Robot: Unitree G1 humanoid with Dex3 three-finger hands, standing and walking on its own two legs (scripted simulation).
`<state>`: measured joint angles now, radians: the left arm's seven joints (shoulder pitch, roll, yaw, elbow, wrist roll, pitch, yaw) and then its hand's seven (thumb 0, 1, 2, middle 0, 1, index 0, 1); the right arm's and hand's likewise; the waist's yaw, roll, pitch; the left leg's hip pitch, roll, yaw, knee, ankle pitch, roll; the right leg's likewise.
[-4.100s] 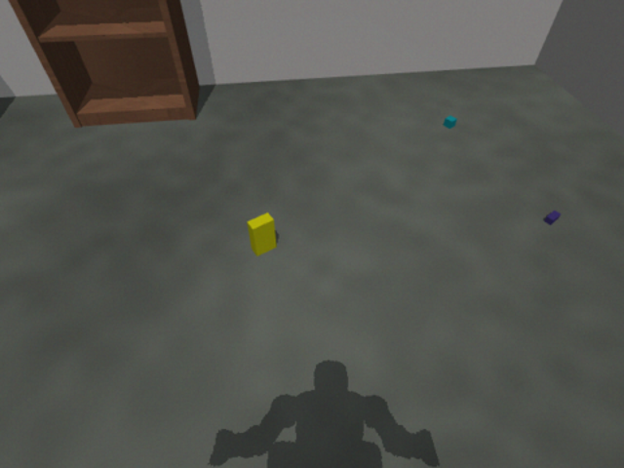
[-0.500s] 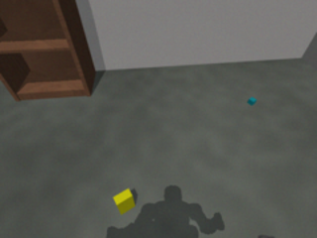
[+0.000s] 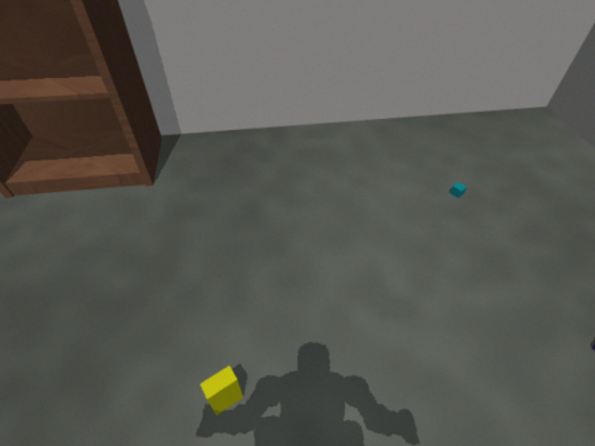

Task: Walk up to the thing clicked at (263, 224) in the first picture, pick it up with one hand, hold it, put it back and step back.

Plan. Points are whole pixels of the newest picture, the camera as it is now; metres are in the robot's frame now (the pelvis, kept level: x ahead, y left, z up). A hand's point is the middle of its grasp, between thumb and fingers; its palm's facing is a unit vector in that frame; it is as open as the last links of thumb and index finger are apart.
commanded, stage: walk up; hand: left
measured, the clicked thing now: (222, 391) +0.42 +0.23 -0.69
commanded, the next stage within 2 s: none
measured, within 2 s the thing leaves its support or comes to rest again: neither
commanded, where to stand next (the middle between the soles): +0.05 +0.01 m, yaw -1 degrees
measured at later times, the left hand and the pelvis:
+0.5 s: hand out of the picture +0.08 +0.26 -0.15, palm faces -0.05 -0.93 -0.37, open 7.4 cm; pelvis +0.01 +0.00 +0.00, yaw +0 degrees
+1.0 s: hand out of the picture +0.09 +0.26 -0.15, palm faces -0.03 -0.93 -0.37, open 7.4 cm; pelvis +0.01 +0.00 +0.00, yaw +0 degrees
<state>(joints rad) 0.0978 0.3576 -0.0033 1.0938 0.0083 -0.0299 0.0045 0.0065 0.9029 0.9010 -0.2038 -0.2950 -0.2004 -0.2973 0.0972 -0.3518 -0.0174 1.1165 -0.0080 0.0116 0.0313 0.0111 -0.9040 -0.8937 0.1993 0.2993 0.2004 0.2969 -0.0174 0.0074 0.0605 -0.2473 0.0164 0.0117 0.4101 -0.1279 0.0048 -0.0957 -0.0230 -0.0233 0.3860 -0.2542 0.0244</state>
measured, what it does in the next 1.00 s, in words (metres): stands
